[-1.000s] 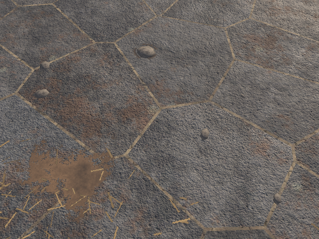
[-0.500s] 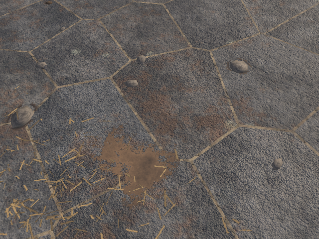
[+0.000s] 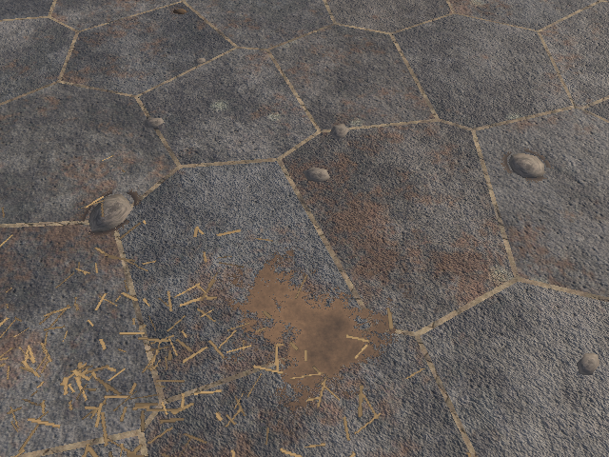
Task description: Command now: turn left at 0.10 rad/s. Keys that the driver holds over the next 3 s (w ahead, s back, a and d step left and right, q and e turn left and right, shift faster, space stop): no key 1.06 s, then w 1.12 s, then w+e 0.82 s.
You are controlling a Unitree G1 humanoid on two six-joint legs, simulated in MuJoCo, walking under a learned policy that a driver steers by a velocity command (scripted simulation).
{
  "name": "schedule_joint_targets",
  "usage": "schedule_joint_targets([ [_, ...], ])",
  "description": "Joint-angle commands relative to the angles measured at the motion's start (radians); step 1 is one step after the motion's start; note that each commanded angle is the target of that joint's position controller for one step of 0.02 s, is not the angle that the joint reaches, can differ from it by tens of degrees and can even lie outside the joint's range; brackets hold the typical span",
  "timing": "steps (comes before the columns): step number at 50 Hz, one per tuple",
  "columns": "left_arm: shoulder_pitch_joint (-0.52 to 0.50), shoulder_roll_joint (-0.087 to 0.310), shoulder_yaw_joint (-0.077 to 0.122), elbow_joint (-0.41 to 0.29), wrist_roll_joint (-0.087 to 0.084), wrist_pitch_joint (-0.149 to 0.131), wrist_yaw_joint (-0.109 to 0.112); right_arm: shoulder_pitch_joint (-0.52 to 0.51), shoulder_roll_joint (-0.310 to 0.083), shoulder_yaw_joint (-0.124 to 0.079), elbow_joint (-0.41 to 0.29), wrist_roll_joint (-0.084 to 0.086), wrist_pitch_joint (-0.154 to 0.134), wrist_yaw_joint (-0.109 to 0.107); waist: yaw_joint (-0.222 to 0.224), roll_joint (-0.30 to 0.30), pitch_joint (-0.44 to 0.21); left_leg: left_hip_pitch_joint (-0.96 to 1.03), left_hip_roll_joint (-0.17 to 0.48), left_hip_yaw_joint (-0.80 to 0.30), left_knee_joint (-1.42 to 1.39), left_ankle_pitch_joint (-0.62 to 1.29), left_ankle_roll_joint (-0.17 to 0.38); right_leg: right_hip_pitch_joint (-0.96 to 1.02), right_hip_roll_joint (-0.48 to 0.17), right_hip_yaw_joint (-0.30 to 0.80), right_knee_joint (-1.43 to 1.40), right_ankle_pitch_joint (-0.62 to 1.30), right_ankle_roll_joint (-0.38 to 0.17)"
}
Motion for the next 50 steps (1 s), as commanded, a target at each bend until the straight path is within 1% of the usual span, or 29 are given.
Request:
schedule_joint_targets([
  [1,-0.007,0.182,0.037,-0.043,0.002,-0.021,-0.001,0.080,-0.097,-0.025,-0.032,-0.015,-0.028,0.007,-0.079,-0.130,-0.092,-0.025,0.080,-0.084,-0.099,-0.009,0.009,0.128,-0.111,0.096,-0.062,0.285,-0.092],
  [2,-0.028,0.121,0.026,-0.056,-0.003,-0.025,-0.009,0.026,-0.122,-0.026,-0.026,-0.019,-0.025,0.004,-0.034,-0.104,-0.075,0.029,0.074,-0.068,-0.080,0.000,-0.016,0.054,-0.079,0.084,-0.085,0.136,-0.096],
  [3,-0.031,0.098,0.018,-0.053,0.005,-0.030,-0.012,-0.011,-0.132,-0.032,-0.030,-0.011,-0.018,0.001,-0.020,-0.086,-0.055,0.034,0.075,-0.068,-0.067,0.013,-0.015,0.024,-0.063,0.071,-0.095,0.080,-0.079],
  [4,-0.034,0.101,0.015,-0.052,0.010,-0.036,-0.013,-0.018,-0.122,-0.031,-0.028,-0.006,-0.010,-0.004,-0.019,-0.078,-0.044,0.035,0.082,-0.076,-0.063,0.039,-0.006,0.012,-0.050,0.059,-0.094,0.079,-0.064],
  [6,-0.019,0.094,0.010,-0.043,0.007,-0.047,-0.012,-0.001,-0.113,-0.031,-0.021,-0.007,0.002,-0.008,-0.017,-0.068,-0.033,0.028,0.089,-0.087,-0.066,0.071,0.003,0.013,-0.041,0.047,-0.084,0.085,-0.055],
  [8,-0.005,0.091,0.007,-0.036,0.004,-0.048,-0.008,0.008,-0.105,-0.031,-0.009,-0.005,0.001,-0.010,-0.012,-0.039,-0.033,0.024,0.090,-0.088,-0.066,0.088,0.004,0.022,-0.035,0.040,-0.071,0.095,-0.053],
  [12,-0.004,0.088,0.001,-0.030,0.002,-0.045,0.000,0.025,-0.097,-0.033,0.020,-0.001,-0.003,-0.014,-0.008,-0.003,-0.032,0.027,0.090,-0.086,-0.063,0.117,-0.007,0.033,-0.027,0.035,-0.061,0.108,-0.058],
  [16,-0.003,0.082,-0.003,-0.016,0.001,-0.044,0.000,0.040,-0.097,-0.035,0.048,0.000,-0.003,-0.020,-0.010,0.017,-0.030,0.041,0.092,-0.085,-0.061,0.142,-0.015,0.032,-0.019,0.030,-0.060,0.116,-0.060],
  [24,0.003,0.070,-0.009,0.034,-0.001,-0.043,-0.002,0.056,-0.102,-0.039,0.110,0.004,0.000,-0.032,-0.013,0.016,-0.020,0.068,0.095,-0.084,-0.064,0.169,-0.021,0.030,-0.005,0.020,-0.072,0.122,-0.060],
  [33,0.017,0.067,-0.012,0.105,-0.003,-0.042,0.002,0.058,-0.097,-0.040,0.189,0.006,0.002,-0.040,-0.013,0.009,-0.006,0.083,0.092,-0.073,-0.076,0.174,-0.026,0.032,0.005,0.013,-0.092,0.114,-0.060],
  [42,0.036,0.064,-0.017,0.168,-0.004,-0.040,0.007,0.064,-0.088,-0.037,0.262,0.008,0.002,-0.044,-0.013,0.012,0.007,0.084,0.086,-0.060,-0.090,0.163,-0.031,0.033,0.012,0.008,-0.107,0.100,-0.063],
  [50,0.056,0.056,-0.023,0.212,-0.006,-0.037,0.010,0.076,-0.080,-0.031,0.313,0.009,0.001,-0.047,-0.012,0.012,0.017,0.079,0.083,-0.050,-0.100,0.151,-0.035,0.031,0.017,0.006,-0.117,0.088,-0.066],
])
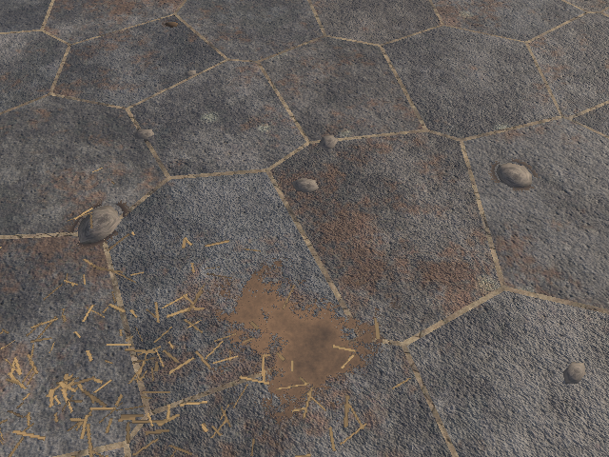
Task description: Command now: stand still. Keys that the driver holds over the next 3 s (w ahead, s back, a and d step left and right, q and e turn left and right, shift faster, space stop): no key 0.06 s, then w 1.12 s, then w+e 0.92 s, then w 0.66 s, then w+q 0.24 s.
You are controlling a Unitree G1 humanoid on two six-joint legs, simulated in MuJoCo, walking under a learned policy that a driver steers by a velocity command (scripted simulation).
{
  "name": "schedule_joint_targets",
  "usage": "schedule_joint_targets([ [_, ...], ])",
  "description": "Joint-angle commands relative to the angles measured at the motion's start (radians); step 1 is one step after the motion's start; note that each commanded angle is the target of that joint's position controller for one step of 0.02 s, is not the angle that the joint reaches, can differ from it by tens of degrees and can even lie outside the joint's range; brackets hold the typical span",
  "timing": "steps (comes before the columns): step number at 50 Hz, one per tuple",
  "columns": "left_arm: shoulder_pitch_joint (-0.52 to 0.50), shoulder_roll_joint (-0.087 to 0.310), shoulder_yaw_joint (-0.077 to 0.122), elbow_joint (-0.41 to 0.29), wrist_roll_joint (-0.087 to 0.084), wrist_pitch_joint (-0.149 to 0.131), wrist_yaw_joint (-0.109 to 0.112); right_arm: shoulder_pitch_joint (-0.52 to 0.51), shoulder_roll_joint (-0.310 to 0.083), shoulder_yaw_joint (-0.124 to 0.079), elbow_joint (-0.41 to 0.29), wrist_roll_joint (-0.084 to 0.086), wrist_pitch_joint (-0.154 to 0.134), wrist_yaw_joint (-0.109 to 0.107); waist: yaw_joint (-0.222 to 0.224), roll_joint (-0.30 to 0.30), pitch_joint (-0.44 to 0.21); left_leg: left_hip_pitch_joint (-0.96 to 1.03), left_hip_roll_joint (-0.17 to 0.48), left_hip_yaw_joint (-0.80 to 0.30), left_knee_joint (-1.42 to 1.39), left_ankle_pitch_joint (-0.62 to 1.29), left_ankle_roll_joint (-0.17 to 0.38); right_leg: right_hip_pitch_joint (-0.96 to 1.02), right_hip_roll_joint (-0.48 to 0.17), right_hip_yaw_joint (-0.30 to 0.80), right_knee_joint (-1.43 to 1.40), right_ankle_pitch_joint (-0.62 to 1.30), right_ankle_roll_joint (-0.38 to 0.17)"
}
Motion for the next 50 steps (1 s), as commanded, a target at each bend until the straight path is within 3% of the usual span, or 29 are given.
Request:
schedule_joint_targets([
  [1,0.026,0.106,0.018,-0.019,-0.001,-0.008,0.004,0.018,-0.103,-0.016,-0.015,0.000,-0.008,-0.004,0.000,-0.001,-0.006,0.007,0.025,-0.018,-0.073,0.153,0.021,-0.037,-0.036,0.036,-0.099,0.105,-0.015],
  [3,0.031,0.103,0.017,-0.011,-0.001,-0.007,0.004,0.022,-0.101,-0.014,-0.005,0.000,-0.009,-0.005,0.000,-0.001,-0.004,0.005,0.025,-0.016,-0.075,0.150,0.020,-0.037,-0.035,0.036,-0.101,0.103,-0.016],
  [4,0.050,0.097,0.016,0.003,-0.002,-0.005,0.006,0.041,-0.089,-0.011,0.008,0.001,-0.008,-0.005,-0.001,-0.008,-0.027,0.011,0.010,0.001,-0.072,0.051,0.022,-0.029,-0.027,0.031,-0.110,-0.006,-0.020],
  [6,0.055,0.137,0.030,0.004,-0.015,0.001,0.012,0.044,-0.098,-0.015,0.009,0.011,-0.010,-0.006,0.005,-0.046,0.025,-0.078,-0.034,0.044,-0.009,-0.271,0.042,-0.072,-0.041,0.076,-0.136,-0.362,-0.066],
  [7,0.068,0.151,0.034,0.000,-0.020,-0.001,0.014,0.026,-0.098,-0.015,-0.004,0.012,-0.020,-0.005,0.015,-0.069,0.067,-0.147,-0.032,0.048,0.027,-0.339,0.053,-0.091,-0.087,0.145,-0.178,-0.490,-0.099],
  [9,0.125,0.202,0.053,0.011,-0.030,-0.019,0.011,-0.006,-0.055,-0.005,-0.028,0.017,-0.055,0.009,0.032,-0.172,0.097,-0.241,-0.026,0.097,0.195,-0.216,0.051,-0.054,-0.256,0.384,-0.303,-0.603,-0.193],
  [11,0.105,0.205,0.060,-0.001,-0.026,-0.034,0.007,-0.017,-0.062,-0.008,-0.038,0.024,-0.080,0.025,0.019,-0.162,0.118,-0.255,0.031,0.065,0.289,-0.193,0.071,-0.087,-0.334,0.476,-0.351,-0.528,-0.237],
  [13,0.023,0.195,0.058,-0.033,-0.039,-0.037,-0.001,0.042,-0.050,-0.006,-0.022,0.032,-0.095,0.034,-0.035,-0.150,0.110,-0.128,0.041,0.081,0.117,-0.195,0.101,-0.140,-0.285,0.366,-0.315,-0.424,-0.192],
  [15,-0.029,0.171,0.053,-0.057,-0.045,-0.032,-0.007,0.185,-0.067,-0.023,0.051,0.022,-0.098,0.035,-0.090,-0.092,0.064,0.159,-0.016,0.115,-0.051,-0.008,0.085,-0.262,-0.151,0.184,-0.170,-0.267,-0.125],
  [16,-0.048,0.118,0.037,-0.071,-0.035,-0.038,-0.012,0.295,-0.105,-0.036,0.078,0.018,-0.098,0.032,-0.123,0.039,0.016,0.284,0.100,-0.065,-0.132,-0.078,0.109,-0.352,-0.077,0.081,0.061,-0.164,-0.081],
  [17,-0.056,0.063,0.024,-0.108,-0.029,-0.056,-0.013,0.410,-0.223,-0.062,0.088,0.024,-0.102,0.036,-0.142,0.288,-0.018,0.397,0.316,-0.456,-0.290,-0.222,0.226,-0.539,0.033,-0.048,0.370,-0.183,-0.025],
  [18,-0.073,0.093,0.032,-0.120,-0.043,-0.071,-0.012,0.394,-0.197,-0.047,0.083,0.006,-0.119,0.044,-0.122,0.235,0.014,0.348,0.409,-0.639,-0.339,-0.291,0.306,-0.636,0.015,0.050,0.587,-0.288,-0.035],
  [19,-0.057,0.110,0.036,-0.116,-0.059,-0.082,-0.021,0.315,-0.137,-0.028,0.056,0.006,-0.133,0.046,-0.076,0.131,0.072,0.333,0.392,-0.566,-0.334,-0.290,0.293,-0.707,-0.041,0.098,0.682,-0.206,-0.058],
  [20,-0.042,0.112,0.037,-0.105,-0.057,-0.089,-0.029,0.263,-0.115,-0.020,0.034,0.008,-0.140,0.050,-0.052,0.096,0.076,0.324,0.346,-0.457,-0.335,-0.233,0.255,-0.723,-0.076,0.090,0.694,-0.108,-0.074],
  [23,-0.082,0.122,0.052,-0.109,-0.028,-0.096,-0.044,0.244,-0.069,0.002,0.015,0.004,-0.125,0.055,-0.038,0.079,0.058,0.292,0.251,-0.215,-0.351,0.119,0.181,-0.661,-0.125,0.044,0.582,0.065,-0.059],
  [25,-0.122,0.085,0.044,-0.124,-0.023,-0.087,-0.054,0.285,-0.082,0.004,0.019,0.000,-0.113,0.042,-0.048,0.086,0.050,0.271,0.221,-0.128,-0.355,0.277,0.187,-0.638,-0.117,0.002,0.508,0.120,-0.026],
  [28,-0.270,0.046,0.023,-0.185,-0.025,-0.081,-0.056,0.290,-0.123,0.001,0.004,-0.003,-0.103,0.023,-0.073,0.071,0.087,0.164,0.191,-0.052,-0.391,0.306,0.185,-0.549,-0.086,-0.040,0.273,0.229,0.003],
  [31,-0.352,0.056,0.017,-0.219,-0.034,-0.079,-0.065,0.334,-0.147,-0.006,0.012,0.006,-0.105,0.018,-0.087,0.095,0.112,0.139,0.207,-0.027,-0.422,0.284,0.189,-0.457,-0.054,-0.061,0.133,0.301,-0.003],
  [34,-0.380,0.084,0.022,-0.247,-0.037,-0.084,-0.077,0.333,-0.151,-0.014,0.017,0.019,-0.101,0.017,-0.059,0.095,0.116,0.238,0.253,-0.011,-0.382,0.377,0.172,-0.440,-0.052,-0.035,0.055,0.291,-0.044],
  [36,-0.311,0.125,0.041,-0.238,-0.034,-0.088,-0.080,0.305,-0.173,-0.025,0.005,0.013,-0.092,0.017,-0.001,0.116,0.043,0.301,0.267,0.009,-0.269,0.669,0.149,-0.323,-0.016,-0.050,0.046,0.243,-0.078],
  [38,-0.035,0.194,0.084,-0.158,-0.039,-0.081,-0.069,0.274,-0.174,-0.026,-0.012,0.000,-0.074,0.018,0.139,0.127,-0.137,0.243,0.215,0.058,0.060,0.919,0.109,0.035,0.034,-0.081,0.052,0.220,-0.128],
  [39,0.149,0.256,0.102,-0.118,-0.028,-0.074,-0.057,0.278,-0.142,-0.012,-0.039,-0.015,-0.073,0.021,0.194,0.034,-0.270,-0.001,0.165,0.076,0.371,0.628,0.083,0.356,-0.145,0.130,0.080,0.162,-0.187],
  [40,0.217,0.317,0.111,-0.089,-0.013,-0.072,-0.065,0.427,0.034,0.033,-0.042,-0.006,-0.097,0.037,0.098,-0.276,-0.454,-0.357,-0.048,0.039,0.748,-0.187,0.022,0.657,-0.402,0.670,-0.084,-0.119,-0.368],
  [41,0.180,0.217,0.085,-0.089,-0.018,-0.074,-0.066,0.346,-0.066,0.011,-0.037,0.024,-0.128,0.043,0.131,-0.200,-0.392,-0.468,-0.022,-0.090,0.883,-0.282,0.047,0.589,-0.379,0.788,-0.223,-0.225,-0.337],
  [42,0.074,0.176,0.072,-0.105,-0.020,-0.081,-0.064,0.228,-0.132,-0.009,-0.082,0.053,-0.146,0.045,0.105,-0.162,-0.203,-0.546,0.032,-0.057,0.909,-0.208,0.067,0.427,-0.352,0.621,-0.239,-0.164,-0.285],
  [43,-0.019,0.150,0.063,-0.126,-0.015,-0.089,-0.065,0.167,-0.142,-0.010,-0.098,0.051,-0.153,0.036,0.069,-0.051,-0.130,-0.498,0.089,-0.039,0.863,-0.105,0.075,0.256,-0.319,0.485,-0.263,-0.029,-0.260],
  [44,-0.069,0.123,0.055,-0.131,-0.004,-0.095,-0.071,0.145,-0.138,-0.020,-0.099,0.036,-0.148,0.027,0.034,-0.017,-0.081,-0.443,0.124,-0.025,0.804,-0.046,0.072,0.120,-0.280,0.376,-0.284,0.093,-0.242],
  [46,-0.086,0.091,0.046,-0.117,0.006,-0.101,-0.077,0.191,-0.094,-0.022,-0.094,0.025,-0.121,0.023,-0.023,-0.059,-0.069,-0.338,0.161,-0.032,0.730,-0.007,0.070,-0.003,-0.228,0.263,-0.335,0.149,-0.232],
  [50,-0.012,0.143,0.055,-0.078,0.000,-0.105,-0.055,0.080,-0.094,-0.028,-0.148,0.010,-0.096,0.017,-0.023,-0.046,0.008,-0.436,0.186,-0.006,0.554,0.091,0.031,-0.060,-0.220,0.179,-0.405,0.190,-0.255],
])
Over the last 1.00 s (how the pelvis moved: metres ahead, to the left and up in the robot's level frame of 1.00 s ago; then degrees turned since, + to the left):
0.01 -0.03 0.00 0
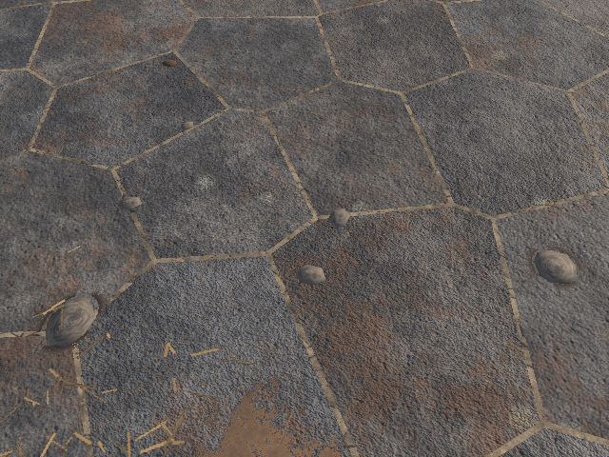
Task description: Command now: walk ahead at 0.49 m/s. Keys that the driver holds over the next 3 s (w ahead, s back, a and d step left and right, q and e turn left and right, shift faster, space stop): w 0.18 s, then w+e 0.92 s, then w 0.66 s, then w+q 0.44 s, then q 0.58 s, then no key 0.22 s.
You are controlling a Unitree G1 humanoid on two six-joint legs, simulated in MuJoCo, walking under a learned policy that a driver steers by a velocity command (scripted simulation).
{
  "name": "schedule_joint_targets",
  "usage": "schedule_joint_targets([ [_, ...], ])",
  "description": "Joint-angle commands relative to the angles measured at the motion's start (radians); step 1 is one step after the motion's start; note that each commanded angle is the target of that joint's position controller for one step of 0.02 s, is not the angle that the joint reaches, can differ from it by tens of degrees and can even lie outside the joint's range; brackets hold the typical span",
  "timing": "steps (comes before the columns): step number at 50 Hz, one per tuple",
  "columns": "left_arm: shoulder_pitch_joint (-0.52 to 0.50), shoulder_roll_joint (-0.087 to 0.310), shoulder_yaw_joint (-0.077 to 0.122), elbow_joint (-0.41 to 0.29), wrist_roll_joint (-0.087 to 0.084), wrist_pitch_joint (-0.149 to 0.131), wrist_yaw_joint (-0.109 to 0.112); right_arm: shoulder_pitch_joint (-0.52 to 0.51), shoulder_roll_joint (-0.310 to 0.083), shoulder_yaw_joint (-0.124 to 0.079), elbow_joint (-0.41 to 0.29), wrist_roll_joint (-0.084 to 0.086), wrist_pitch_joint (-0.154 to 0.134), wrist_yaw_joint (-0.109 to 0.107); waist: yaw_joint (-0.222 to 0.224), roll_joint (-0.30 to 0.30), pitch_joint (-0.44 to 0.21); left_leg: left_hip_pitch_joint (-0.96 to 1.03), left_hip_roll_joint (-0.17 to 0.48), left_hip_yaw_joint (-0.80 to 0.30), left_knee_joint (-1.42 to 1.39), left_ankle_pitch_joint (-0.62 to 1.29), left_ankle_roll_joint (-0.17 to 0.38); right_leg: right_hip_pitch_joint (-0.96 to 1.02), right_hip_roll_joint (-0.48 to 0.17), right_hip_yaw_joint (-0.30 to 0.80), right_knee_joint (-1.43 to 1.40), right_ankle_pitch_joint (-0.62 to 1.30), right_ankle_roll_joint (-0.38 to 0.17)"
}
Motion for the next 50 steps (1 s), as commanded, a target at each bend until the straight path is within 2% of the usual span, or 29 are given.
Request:
schedule_joint_targets([
  [1,-0.034,0.137,0.023,-0.051,0.000,-0.018,0.020,0.023,-0.051,-0.015,-0.049,-0.014,0.008,-0.004,-0.044,-0.075,0.034,-0.078,0.053,-0.028,-0.128,0.137,-0.028,-0.043,-0.292,0.240,-0.229,0.062,-0.174],
  [6,0.063,0.160,0.026,-0.027,-0.014,-0.005,0.040,-0.171,-0.026,-0.001,-0.105,-0.009,-0.007,0.016,0.019,-0.073,0.047,-0.036,-0.004,0.030,-0.456,0.372,-0.037,0.013,-0.249,0.141,-0.222,0.113,-0.123],
  [10,0.152,0.161,0.029,0.009,-0.024,0.015,0.042,-0.289,-0.035,0.006,-0.154,0.001,-0.014,0.039,0.055,-0.072,0.072,-0.063,-0.028,0.025,-0.565,0.327,-0.023,0.156,-0.300,0.159,-0.161,0.135,-0.118],
  [13,0.148,0.182,0.039,0.010,-0.027,0.034,0.047,-0.264,-0.076,-0.006,-0.170,0.003,-0.027,0.052,0.010,-0.100,0.047,0.013,-0.056,0.018,-0.626,0.213,0.003,0.229,-0.339,0.209,-0.068,0.238,-0.097],
  [14,0.123,0.193,0.042,0.001,-0.026,0.038,0.047,-0.199,-0.102,-0.018,-0.157,0.002,-0.032,0.051,-0.034,-0.115,0.008,0.122,-0.082,0.037,-0.642,0.183,0.017,0.222,-0.328,0.207,0.004,0.365,-0.085],
  [15,0.106,0.177,0.035,-0.009,-0.020,0.041,0.046,-0.049,-0.146,-0.043,-0.114,0.002,-0.035,0.045,-0.108,-0.107,-0.087,0.336,-0.101,0.054,-0.655,0.189,0.044,0.176,-0.274,0.174,0.167,0.468,-0.059],
  [16,0.094,0.133,0.016,-0.040,-0.005,0.039,0.045,0.149,-0.219,-0.066,-0.075,-0.015,-0.036,0.033,-0.183,-0.050,-0.247,0.654,0.040,-0.079,-0.602,0.200,0.105,-0.009,-0.209,0.130,0.451,0.313,-0.023],
  [17,0.228,-0.006,-0.021,-0.047,-0.013,0.020,0.038,0.244,-0.300,-0.087,-0.045,-0.025,-0.024,0.032,-0.135,0.209,-0.409,1.036,0.297,-0.517,-0.675,0.027,0.247,-0.417,-0.038,0.063,0.824,-0.216,0.053],
  [18,0.197,0.078,-0.002,-0.034,-0.036,0.004,0.039,0.242,-0.195,-0.058,-0.053,-0.024,-0.022,0.032,-0.158,0.183,-0.424,1.009,0.308,-0.654,-0.777,-0.055,0.239,-0.511,-0.055,0.208,0.970,-0.439,0.047],
  [19,0.110,0.153,0.022,-0.063,-0.060,-0.002,0.041,0.156,-0.141,-0.040,-0.066,-0.021,-0.024,0.029,-0.145,0.133,-0.264,0.879,0.276,-0.492,-0.795,-0.037,0.186,-0.577,-0.106,0.210,1.010,-0.372,0.034],
  [20,0.061,0.149,0.024,-0.075,-0.058,0.000,0.048,0.074,-0.111,-0.030,-0.081,-0.021,-0.026,0.029,-0.115,0.070,-0.176,0.734,0.242,-0.361,-0.822,0.039,0.160,-0.556,-0.157,0.182,0.986,-0.284,0.034],
  [21,0.035,0.136,0.030,-0.078,-0.045,0.007,0.053,0.019,-0.081,-0.023,-0.081,-0.023,-0.029,0.032,-0.089,0.038,-0.105,0.610,0.204,-0.263,-0.866,0.094,0.145,-0.520,-0.187,0.177,0.931,-0.222,0.037],
  [23,0.070,0.089,0.035,-0.075,-0.042,0.036,0.051,-0.025,-0.056,-0.019,-0.073,-0.033,-0.036,0.034,-0.036,0.071,-0.058,0.478,0.156,-0.133,-0.931,0.136,0.128,-0.423,-0.223,0.179,0.878,-0.154,0.038],
  [25,0.059,0.058,0.035,-0.093,-0.042,0.059,0.048,-0.026,-0.071,-0.026,-0.060,-0.032,-0.041,0.029,-0.018,0.052,-0.022,0.431,0.153,-0.047,-0.968,0.201,0.140,-0.437,-0.233,0.172,0.851,-0.117,0.045],
  [27,0.015,0.059,0.039,-0.121,-0.034,0.071,0.047,-0.011,-0.092,-0.035,-0.049,-0.035,-0.042,0.019,-0.017,0.028,0.003,0.436,0.156,0.014,-0.987,0.245,0.149,-0.494,-0.237,0.181,0.788,-0.045,0.055],
  [31,-0.095,0.050,0.035,-0.167,-0.026,0.063,0.026,0.012,-0.123,-0.045,-0.041,-0.034,-0.030,0.001,-0.041,0.012,0.030,0.470,0.134,0.137,-1.002,0.279,0.131,-0.507,-0.224,0.141,0.559,0.138,0.063],
  [37,-0.279,0.047,0.023,-0.261,-0.025,0.062,-0.013,0.101,-0.163,-0.062,-0.018,-0.008,0.003,-0.007,-0.097,-0.004,0.080,0.642,0.181,0.224,-0.944,0.348,0.109,-0.537,-0.196,0.047,0.370,0.103,0.026],
  [38,-0.285,0.054,0.026,-0.273,-0.026,0.063,-0.018,0.101,-0.171,-0.065,-0.018,-0.003,0.011,-0.007,-0.090,0.003,0.076,0.671,0.190,0.236,-0.911,0.416,0.101,-0.524,-0.182,0.029,0.356,0.060,0.012],
  [40,-0.241,0.088,0.043,-0.284,-0.028,0.067,-0.023,0.077,-0.200,-0.074,-0.031,0.004,0.024,-0.010,-0.044,0.038,0.023,0.697,0.190,0.265,-0.783,0.735,0.078,-0.407,-0.120,-0.029,0.350,-0.038,-0.025],
  [41,-0.155,0.119,0.061,-0.270,-0.032,0.068,-0.023,0.063,-0.212,-0.077,-0.037,0.007,0.033,-0.011,0.010,0.049,-0.032,0.688,0.179,0.281,-0.647,0.879,0.065,-0.287,-0.075,-0.057,0.344,-0.074,-0.049],
  [42,-0.001,0.168,0.091,-0.231,-0.035,0.069,-0.015,0.043,-0.211,-0.074,-0.045,0.011,0.040,-0.012,0.097,0.031,-0.111,0.618,0.140,0.306,-0.440,0.895,0.033,-0.068,-0.023,-0.069,0.275,-0.020,-0.085],
  [43,0.161,0.262,0.131,-0.190,-0.035,0.078,0.007,0.055,-0.179,-0.060,-0.065,-0.010,0.035,-0.014,0.155,-0.073,-0.201,0.373,0.095,0.310,-0.127,0.603,-0.020,0.235,-0.111,0.118,0.239,-0.026,-0.140],
  [44,0.124,0.365,0.141,-0.198,-0.039,0.070,0.013,0.134,-0.020,-0.015,-0.122,-0.041,0.005,-0.001,0.018,-0.319,-0.266,-0.065,-0.118,0.198,0.206,-0.313,-0.079,0.516,-0.351,0.694,0.125,-0.185,-0.316],
  [45,0.159,0.293,0.115,-0.229,-0.023,0.054,0.006,0.037,-0.091,-0.020,-0.143,0.004,-0.041,0.013,0.084,-0.202,-0.371,-0.181,-0.140,-0.035,0.312,-0.361,-0.058,0.570,-0.418,0.917,-0.025,-0.276,-0.348],
  [46,0.127,0.231,0.098,-0.219,-0.015,0.039,0.004,-0.052,-0.128,-0.030,-0.170,0.039,-0.063,0.021,0.090,-0.154,-0.236,-0.274,-0.093,-0.042,0.297,-0.262,-0.030,0.502,-0.398,0.778,-0.039,-0.186,-0.296],
  [47,0.064,0.193,0.087,-0.230,-0.023,0.030,0.005,-0.056,-0.124,-0.028,-0.163,0.025,-0.074,0.016,0.048,-0.083,-0.163,-0.237,-0.045,-0.044,0.213,-0.169,-0.012,0.361,-0.353,0.643,-0.026,-0.087,-0.257],
  [48,-0.017,0.157,0.076,-0.249,-0.022,0.029,0.006,-0.046,-0.133,-0.036,-0.147,-0.004,-0.072,0.008,0.003,-0.050,-0.115,-0.154,-0.012,-0.046,0.123,-0.113,-0.016,0.214,-0.312,0.540,-0.029,0.015,-0.228],
  [49,-0.061,0.132,0.066,-0.269,-0.012,0.028,0.010,-0.024,-0.145,-0.045,-0.142,-0.014,-0.059,0.008,-0.032,-0.060,-0.101,-0.077,0.009,-0.054,0.072,-0.078,-0.021,0.121,-0.284,0.481,-0.050,0.091,-0.216],
  [50,-0.070,0.134,0.065,-0.275,-0.009,0.026,0.014,-0.017,-0.141,-0.048,-0.146,-0.018,-0.044,0.009,-0.047,-0.065,-0.094,-0.036,0.011,-0.052,0.031,-0.061,-0.033,0.069,-0.273,0.462,-0.070,0.134,-0.217],
])
Over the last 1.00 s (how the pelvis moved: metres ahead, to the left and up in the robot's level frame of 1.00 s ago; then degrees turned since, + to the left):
0.37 -0.03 0.01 0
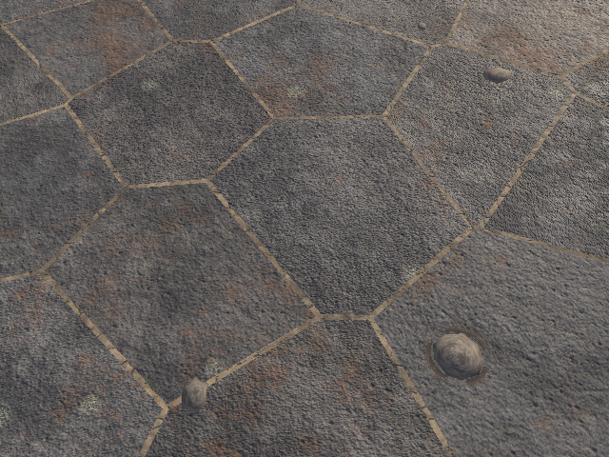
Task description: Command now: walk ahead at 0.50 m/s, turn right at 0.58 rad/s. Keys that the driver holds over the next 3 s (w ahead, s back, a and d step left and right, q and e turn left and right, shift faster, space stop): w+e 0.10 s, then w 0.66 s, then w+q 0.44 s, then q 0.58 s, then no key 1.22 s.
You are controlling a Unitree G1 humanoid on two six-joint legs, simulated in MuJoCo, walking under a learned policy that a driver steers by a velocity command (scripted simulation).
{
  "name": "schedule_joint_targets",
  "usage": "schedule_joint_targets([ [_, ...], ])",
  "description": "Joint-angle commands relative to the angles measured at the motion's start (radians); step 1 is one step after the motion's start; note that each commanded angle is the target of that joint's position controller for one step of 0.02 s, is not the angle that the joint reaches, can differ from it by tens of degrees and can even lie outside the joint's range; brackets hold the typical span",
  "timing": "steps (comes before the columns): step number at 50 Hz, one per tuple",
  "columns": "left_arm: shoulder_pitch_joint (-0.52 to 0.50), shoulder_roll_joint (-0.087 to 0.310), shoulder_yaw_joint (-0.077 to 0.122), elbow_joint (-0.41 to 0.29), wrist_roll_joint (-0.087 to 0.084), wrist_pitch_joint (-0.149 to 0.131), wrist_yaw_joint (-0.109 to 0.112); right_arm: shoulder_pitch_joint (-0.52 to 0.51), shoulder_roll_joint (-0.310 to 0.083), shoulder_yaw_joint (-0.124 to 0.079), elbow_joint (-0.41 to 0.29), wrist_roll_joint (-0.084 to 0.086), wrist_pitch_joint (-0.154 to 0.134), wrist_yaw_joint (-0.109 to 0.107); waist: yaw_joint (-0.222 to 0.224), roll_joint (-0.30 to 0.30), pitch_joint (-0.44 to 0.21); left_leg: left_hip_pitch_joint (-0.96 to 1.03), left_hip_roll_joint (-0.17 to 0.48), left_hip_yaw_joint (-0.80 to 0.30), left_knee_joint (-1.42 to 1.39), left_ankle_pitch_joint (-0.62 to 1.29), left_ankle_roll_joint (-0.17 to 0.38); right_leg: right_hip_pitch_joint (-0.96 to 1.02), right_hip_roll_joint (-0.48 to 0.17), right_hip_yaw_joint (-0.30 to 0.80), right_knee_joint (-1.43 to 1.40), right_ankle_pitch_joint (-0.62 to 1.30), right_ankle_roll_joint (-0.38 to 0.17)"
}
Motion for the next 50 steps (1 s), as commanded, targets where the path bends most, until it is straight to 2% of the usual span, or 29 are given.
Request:
schedule_joint_targets([
  [1,-0.015,0.118,0.024,-0.084,0.004,-0.025,0.015,0.022,-0.114,-0.034,-0.069,-0.019,0.001,-0.003,-0.031,-0.035,-0.123,-0.168,0.058,-0.052,-0.100,0.079,-0.015,0.199,-0.271,0.374,-0.275,0.228,-0.200],
  [4,0.039,0.159,0.034,-0.072,-0.003,-0.027,0.038,-0.073,-0.079,-0.023,-0.107,-0.031,0.017,-0.007,-0.011,-0.036,-0.079,-0.192,0.030,-0.028,-0.288,0.224,-0.056,0.143,-0.232,0.297,-0.291,0.285,-0.185],
  [8,0.094,0.141,0.027,-0.054,-0.006,-0.018,0.049,-0.191,-0.042,-0.003,-0.137,-0.020,0.009,0.012,0.048,-0.090,-0.057,-0.108,-0.023,-0.002,-0.585,0.494,-0.055,0.112,-0.176,0.221,-0.284,0.182,-0.118],
  [10,0.136,0.136,0.023,-0.031,-0.006,-0.020,0.047,-0.238,-0.045,0.000,-0.153,-0.012,0.002,0.023,0.075,-0.100,-0.044,-0.083,-0.032,-0.002,-0.639,0.549,-0.042,0.133,-0.199,0.243,-0.281,0.136,-0.111],
  [13,0.180,0.136,0.021,-0.006,-0.006,-0.014,0.049,-0.279,-0.075,-0.004,-0.178,-0.010,-0.009,0.037,0.087,-0.102,-0.028,-0.142,-0.036,-0.012,-0.699,0.464,-0.006,0.273,-0.255,0.299,-0.210,0.175,-0.108],
  [16,0.177,0.154,0.026,0.001,-0.001,-0.001,0.055,-0.223,-0.103,-0.013,-0.175,-0.009,-0.019,0.042,0.048,-0.135,-0.039,-0.089,-0.057,0.011,-0.731,0.328,0.040,0.364,-0.289,0.329,-0.130,0.368,-0.086],
  [17,0.154,0.152,0.023,-0.005,-0.001,0.003,0.055,-0.133,-0.124,-0.025,-0.151,-0.012,-0.022,0.039,-0.004,-0.135,-0.088,0.036,-0.084,0.039,-0.765,0.335,0.067,0.364,-0.256,0.303,-0.041,0.535,-0.069],
  [18,0.131,0.130,0.012,-0.019,0.005,0.003,0.052,0.009,-0.160,-0.040,-0.119,-0.023,-0.024,0.035,-0.071,-0.117,-0.204,0.268,-0.035,0.000,-0.730,0.390,0.115,0.293,-0.206,0.261,0.133,0.579,-0.042],
  [19,0.163,0.088,-0.006,-0.038,0.024,-0.003,0.052,0.176,-0.223,-0.055,-0.101,-0.032,-0.022,0.032,-0.113,0.014,-0.358,0.585,0.144,-0.224,-0.686,0.412,0.202,0.073,-0.111,0.200,0.434,0.308,0.001],
  [20,0.298,0.021,-0.024,-0.027,-0.007,-0.018,0.046,0.249,-0.243,-0.064,-0.053,-0.023,-0.010,0.043,-0.065,0.320,-0.440,0.839,0.322,-0.664,-0.823,0.178,0.334,-0.269,0.025,0.160,0.727,-0.377,0.064],
  [21,0.230,0.117,-0.010,-0.021,-0.022,-0.026,0.044,0.236,-0.150,-0.040,-0.057,0.005,-0.006,0.044,-0.099,0.189,-0.340,0.795,0.301,-0.699,-0.883,-0.035,0.295,-0.394,-0.035,0.224,0.819,-0.389,0.057],
  [22,0.112,0.149,-0.002,-0.050,-0.026,-0.030,0.041,0.158,-0.112,-0.027,-0.071,0.005,0.002,0.039,-0.101,0.096,-0.193,0.654,0.267,-0.549,-0.906,-0.018,0.252,-0.435,-0.081,0.186,0.814,-0.294,0.055],
  [23,0.050,0.138,-0.005,-0.065,-0.012,-0.033,0.042,0.098,-0.103,-0.019,-0.084,-0.008,0.009,0.038,-0.075,0.017,-0.117,0.512,0.228,-0.444,-0.933,0.090,0.235,-0.405,-0.127,0.143,0.768,-0.216,0.057],
  [24,0.031,0.126,-0.002,-0.071,0.002,-0.034,0.041,0.066,-0.086,-0.013,-0.086,-0.017,0.010,0.038,-0.049,0.008,-0.077,0.423,0.196,-0.379,-0.957,0.188,0.233,-0.376,-0.158,0.128,0.705,-0.167,0.062],
  [25,0.049,0.111,-0.001,-0.070,0.004,-0.032,0.039,0.057,-0.078,-0.007,-0.085,-0.026,0.008,0.037,-0.023,0.037,-0.081,0.372,0.169,-0.330,-0.977,0.258,0.226,-0.323,-0.183,0.124,0.666,-0.140,0.065],
  [28,0.055,0.064,-0.011,-0.072,0.005,-0.020,0.039,0.076,-0.096,-0.010,-0.064,-0.014,0.002,0.034,-0.007,0.068,-0.079,0.317,0.147,-0.227,-1.027,0.386,0.242,-0.303,-0.206,0.088,0.554,-0.111,0.089],
  [31,-0.044,0.046,-0.022,-0.104,0.012,-0.021,0.039,0.104,-0.133,-0.020,-0.047,-0.007,0.011,0.021,-0.028,0.047,-0.060,0.314,0.132,-0.147,-1.058,0.452,0.235,-0.330,-0.213,0.066,0.373,0.037,0.113],
  [35,-0.170,0.029,-0.034,-0.132,0.004,-0.031,0.025,0.167,-0.148,-0.021,-0.020,0.005,0.024,0.015,-0.076,0.049,-0.039,0.315,0.094,-0.060,-1.057,0.445,0.195,-0.255,-0.172,0.027,0.138,0.236,0.114],
  [38,-0.250,0.039,-0.034,-0.161,-0.005,-0.037,0.010,0.222,-0.153,-0.021,0.007,0.009,0.037,0.014,-0.099,0.054,-0.016,0.388,0.134,-0.075,-1.029,0.431,0.191,-0.260,-0.154,0.024,0.063,0.236,0.101],
  [40,-0.279,0.055,-0.029,-0.182,-0.005,-0.045,0.000,0.239,-0.158,-0.023,0.021,0.013,0.050,0.010,-0.088,0.059,-0.004,0.436,0.164,-0.111,-0.985,0.461,0.179,-0.251,-0.143,0.036,0.019,0.169,0.080],
  [42,-0.211,0.090,-0.014,-0.169,-0.002,-0.054,-0.002,0.220,-0.181,-0.030,0.020,0.014,0.061,0.004,-0.032,0.076,-0.037,0.453,0.170,-0.128,-0.903,0.576,0.160,-0.132,-0.117,0.025,-0.023,0.108,0.058],
  [43,-0.098,0.123,0.005,-0.137,0.002,-0.057,0.003,0.200,-0.179,-0.027,0.015,0.015,0.064,0.002,0.032,0.066,-0.103,0.423,0.131,-0.101,-0.782,0.690,0.137,0.038,-0.097,0.006,-0.058,0.119,0.034],
  [44,0.069,0.180,0.028,-0.098,0.015,-0.058,0.014,0.190,-0.140,-0.011,-0.002,0.002,0.062,0.002,0.105,0.040,-0.233,0.293,0.076,-0.065,-0.567,0.622,0.103,0.316,-0.171,0.065,-0.009,0.154,-0.010],
  [45,0.207,0.280,0.052,-0.082,0.036,-0.050,0.025,0.264,-0.038,0.020,-0.035,-0.012,0.047,0.004,0.112,-0.164,-0.405,-0.068,-0.058,0.014,-0.186,0.235,0.033,0.718,-0.435,0.408,0.001,0.118,-0.123],
  [46,0.234,0.235,0.040,-0.068,0.025,-0.040,0.022,0.306,-0.040,0.024,-0.024,0.009,0.031,0.007,0.107,-0.303,-0.501,-0.240,-0.106,-0.075,0.013,-0.218,0.019,0.776,-0.533,0.705,-0.132,-0.037,-0.199],
  [47,0.178,0.166,0.018,-0.071,0.016,-0.038,0.023,0.234,-0.138,-0.005,-0.031,0.034,0.028,0.008,0.111,-0.195,-0.335,-0.324,-0.048,-0.108,0.094,-0.170,0.023,0.648,-0.492,0.595,-0.168,-0.129,-0.154],
  [48,0.114,0.130,0.006,-0.076,0.012,-0.038,0.025,0.167,-0.143,-0.009,-0.050,0.034,0.030,0.008,0.089,-0.153,-0.224,-0.334,-0.003,-0.080,0.082,-0.080,0.027,0.509,-0.453,0.457,-0.196,-0.125,-0.118],
  [49,0.046,0.099,-0.005,-0.073,0.014,-0.041,0.022,0.137,-0.129,-0.011,-0.055,0.024,0.038,0.005,0.056,-0.112,-0.147,-0.299,0.027,-0.068,0.035,-0.011,0.022,0.374,-0.411,0.362,-0.243,-0.083,-0.100],
  [50,-0.001,0.072,-0.012,-0.072,0.019,-0.049,0.018,0.142,-0.120,-0.018,-0.051,0.015,0.052,0.002,0.022,-0.128,-0.103,-0.250,0.055,-0.076,-0.009,0.042,0.019,0.280,-0.377,0.281,-0.284,-0.035,-0.084],
])
Over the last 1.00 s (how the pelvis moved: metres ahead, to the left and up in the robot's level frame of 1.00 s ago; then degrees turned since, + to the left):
0.54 -0.06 -0.01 -25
